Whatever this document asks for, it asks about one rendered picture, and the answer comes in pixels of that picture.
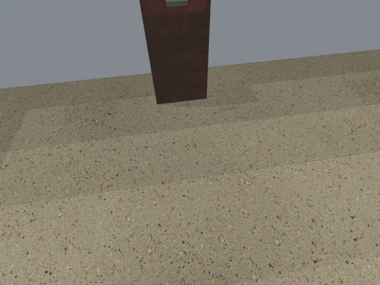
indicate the cabinet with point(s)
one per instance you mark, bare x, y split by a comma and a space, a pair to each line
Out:
178, 45

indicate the drawer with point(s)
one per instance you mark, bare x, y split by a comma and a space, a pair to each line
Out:
159, 6

